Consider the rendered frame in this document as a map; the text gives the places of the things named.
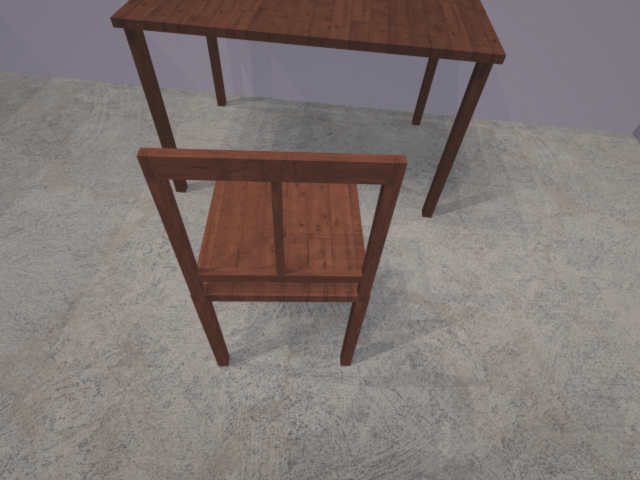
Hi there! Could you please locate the table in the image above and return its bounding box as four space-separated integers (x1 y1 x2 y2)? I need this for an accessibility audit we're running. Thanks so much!
110 0 506 218

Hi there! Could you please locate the chair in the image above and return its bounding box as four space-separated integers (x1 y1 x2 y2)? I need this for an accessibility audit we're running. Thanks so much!
137 148 407 366

